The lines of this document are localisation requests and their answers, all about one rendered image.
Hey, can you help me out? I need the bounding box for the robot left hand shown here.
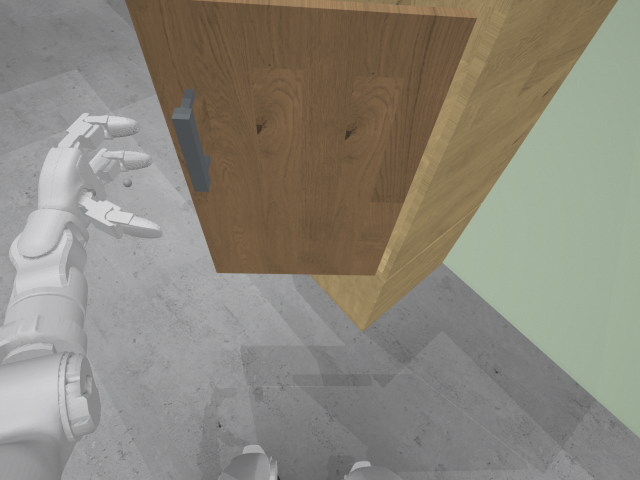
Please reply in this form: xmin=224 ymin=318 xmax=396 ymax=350
xmin=38 ymin=113 xmax=162 ymax=239

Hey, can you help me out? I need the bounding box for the robot left thigh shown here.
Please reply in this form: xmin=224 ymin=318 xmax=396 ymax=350
xmin=218 ymin=453 xmax=278 ymax=480

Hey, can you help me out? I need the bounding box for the robot left upper arm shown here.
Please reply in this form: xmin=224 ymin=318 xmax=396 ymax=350
xmin=0 ymin=351 xmax=101 ymax=480

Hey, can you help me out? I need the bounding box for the robot left forearm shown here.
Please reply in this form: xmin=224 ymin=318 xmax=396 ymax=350
xmin=0 ymin=209 xmax=89 ymax=365

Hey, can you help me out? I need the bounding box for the cupboard door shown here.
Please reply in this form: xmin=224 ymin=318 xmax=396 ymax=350
xmin=125 ymin=0 xmax=477 ymax=276

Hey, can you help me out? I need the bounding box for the handle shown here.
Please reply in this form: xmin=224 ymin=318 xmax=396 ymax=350
xmin=172 ymin=89 xmax=211 ymax=192

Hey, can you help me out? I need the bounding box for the right robot shin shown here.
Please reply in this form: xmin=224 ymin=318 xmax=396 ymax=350
xmin=349 ymin=461 xmax=371 ymax=474

